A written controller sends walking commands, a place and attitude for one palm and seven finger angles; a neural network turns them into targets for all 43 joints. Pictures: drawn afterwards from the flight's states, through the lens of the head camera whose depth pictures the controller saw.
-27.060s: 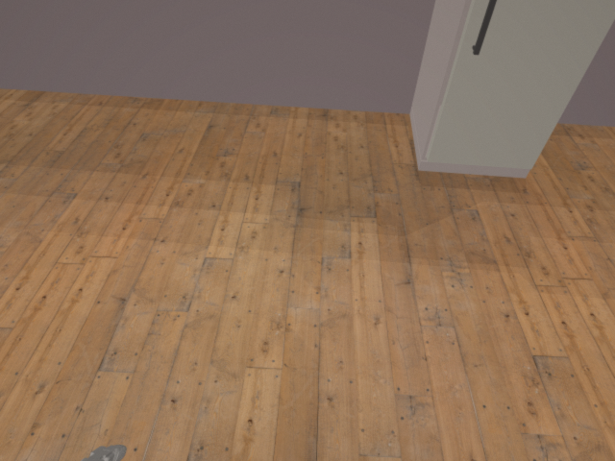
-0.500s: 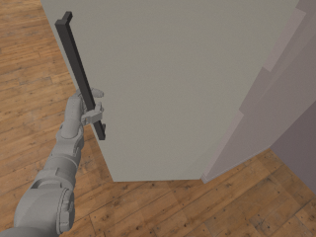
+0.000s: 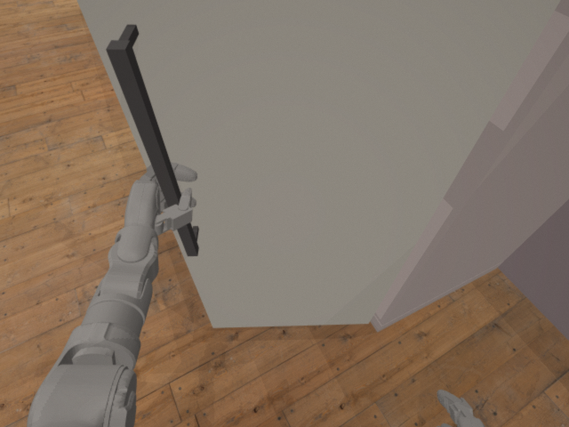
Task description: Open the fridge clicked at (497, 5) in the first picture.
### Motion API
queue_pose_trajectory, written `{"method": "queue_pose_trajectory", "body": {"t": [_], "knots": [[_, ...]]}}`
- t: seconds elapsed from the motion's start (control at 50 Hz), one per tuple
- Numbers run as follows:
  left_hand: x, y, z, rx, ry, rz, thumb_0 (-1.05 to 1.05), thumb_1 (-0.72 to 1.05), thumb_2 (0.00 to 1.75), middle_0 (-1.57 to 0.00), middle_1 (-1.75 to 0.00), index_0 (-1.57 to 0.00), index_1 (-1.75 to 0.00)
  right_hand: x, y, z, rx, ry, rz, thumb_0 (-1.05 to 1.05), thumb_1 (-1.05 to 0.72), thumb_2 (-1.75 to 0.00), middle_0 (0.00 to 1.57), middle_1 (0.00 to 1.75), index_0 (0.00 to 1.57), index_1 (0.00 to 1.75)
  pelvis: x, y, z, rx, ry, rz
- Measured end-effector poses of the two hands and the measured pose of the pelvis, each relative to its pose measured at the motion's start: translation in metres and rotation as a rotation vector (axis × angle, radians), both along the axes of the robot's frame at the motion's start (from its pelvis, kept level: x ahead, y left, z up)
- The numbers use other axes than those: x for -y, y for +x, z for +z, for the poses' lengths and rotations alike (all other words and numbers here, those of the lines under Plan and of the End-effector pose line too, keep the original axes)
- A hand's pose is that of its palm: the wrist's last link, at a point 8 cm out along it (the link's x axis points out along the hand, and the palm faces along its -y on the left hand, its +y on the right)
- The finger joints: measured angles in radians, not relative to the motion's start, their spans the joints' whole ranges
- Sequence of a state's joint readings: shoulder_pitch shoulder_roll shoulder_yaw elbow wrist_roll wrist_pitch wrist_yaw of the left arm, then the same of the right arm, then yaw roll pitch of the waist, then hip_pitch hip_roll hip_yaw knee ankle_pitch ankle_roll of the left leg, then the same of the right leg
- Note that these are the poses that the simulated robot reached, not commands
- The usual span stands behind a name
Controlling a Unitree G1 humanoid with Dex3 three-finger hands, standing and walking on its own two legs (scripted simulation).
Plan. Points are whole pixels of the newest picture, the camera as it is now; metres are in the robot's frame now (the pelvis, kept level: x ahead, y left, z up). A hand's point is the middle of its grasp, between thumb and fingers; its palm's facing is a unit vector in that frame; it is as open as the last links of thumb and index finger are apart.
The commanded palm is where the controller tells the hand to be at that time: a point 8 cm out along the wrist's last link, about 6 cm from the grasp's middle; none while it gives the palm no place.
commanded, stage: loosen the grip on the handle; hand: left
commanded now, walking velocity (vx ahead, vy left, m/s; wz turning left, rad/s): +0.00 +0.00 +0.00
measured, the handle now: (169, 170) +0.45 +0.19 +0.10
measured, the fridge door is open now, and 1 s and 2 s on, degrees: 66 65 65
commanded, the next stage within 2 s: slip the hand off the handle in 0.56 s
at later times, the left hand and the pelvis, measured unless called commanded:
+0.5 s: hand (185, 211) +0.41 +0.17 +0.04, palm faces +0.09 -0.98 -0.16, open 13.4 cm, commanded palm +0.38 +0.23 +0.06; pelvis -0.01 -0.03 -0.02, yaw +0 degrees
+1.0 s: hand (141, 219) +0.40 +0.24 +0.04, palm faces +0.12 -0.98 -0.17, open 14.5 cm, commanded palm +0.37 +0.27 +0.06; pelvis +0.02 +0.00 -0.02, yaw +1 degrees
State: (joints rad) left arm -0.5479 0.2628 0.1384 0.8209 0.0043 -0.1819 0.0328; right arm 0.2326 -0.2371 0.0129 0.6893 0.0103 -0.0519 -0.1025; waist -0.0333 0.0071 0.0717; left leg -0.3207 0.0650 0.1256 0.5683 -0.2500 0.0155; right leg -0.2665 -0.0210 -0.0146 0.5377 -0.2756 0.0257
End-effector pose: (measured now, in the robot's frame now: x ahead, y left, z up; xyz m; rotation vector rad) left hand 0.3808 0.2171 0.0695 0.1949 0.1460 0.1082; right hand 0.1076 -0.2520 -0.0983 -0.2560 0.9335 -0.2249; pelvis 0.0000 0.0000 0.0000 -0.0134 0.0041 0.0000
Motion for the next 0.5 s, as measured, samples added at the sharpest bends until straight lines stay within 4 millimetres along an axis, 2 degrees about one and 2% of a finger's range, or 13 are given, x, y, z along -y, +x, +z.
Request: {"method": "queue_pose_trajectory", "body": {"t": [0.06,0.14,0.24,0.36,0.5], "knots": [[-0.005,0.006,0.000,-0.040,-0.045,0.005,-0.03,0.66,0.78,-0.45,-1.40,-0.44,-1.40,0.011,-0.006,0.006,0.022,0.009,0.001,0.01,-0.90,-0.90,0.21,0.30,0.20,0.30,0.008,-0.002,-0.001,-0.042,0.021,0.021],[-0.007,0.002,0.003,-0.024,-0.086,0.034,-0.02,0.53,0.72,-0.43,-1.39,-0.44,-1.40,0.030,-0.019,0.008,0.035,0.000,0.007,0.01,-0.90,-0.90,0.21,0.30,0.20,0.30,0.015,-0.006,-0.005,-0.065,0.019,0.028],[-0.001,-0.004,0.006,0.029,-0.008,0.014,0.00,0.19,0.56,-0.38,-1.35,-0.44,-1.40,0.047,-0.039,-0.004,0.001,0.000,-0.002,0.00,-0.91,-0.90,0.20,0.30,0.20,0.30,0.021,-0.014,-0.012,-0.083,0.019,0.032],[-0.002,0.000,-0.009,-0.009,-0.025,0.007,0.00,-0.25,0.34,-0.38,-1.34,-0.41,-1.36,0.052,-0.060,-0.014,-0.069,0.006,-0.021,0.01,-0.91,-0.90,0.20,0.30,0.20,0.30,0.029,-0.018,-0.016,-0.111,0.024,0.009],[-0.006,0.006,-0.014,0.022,-0.039,-0.007,-0.01,-0.47,0.23,-0.33,-1.26,-0.37,-1.28,0.049,-0.064,-0.017,-0.097,0.015,-0.063,0.01,-0.91,-0.90,0.20,0.30,0.20,0.30,0.030,-0.006,-0.017,-0.135,0.020,-0.008]]}}
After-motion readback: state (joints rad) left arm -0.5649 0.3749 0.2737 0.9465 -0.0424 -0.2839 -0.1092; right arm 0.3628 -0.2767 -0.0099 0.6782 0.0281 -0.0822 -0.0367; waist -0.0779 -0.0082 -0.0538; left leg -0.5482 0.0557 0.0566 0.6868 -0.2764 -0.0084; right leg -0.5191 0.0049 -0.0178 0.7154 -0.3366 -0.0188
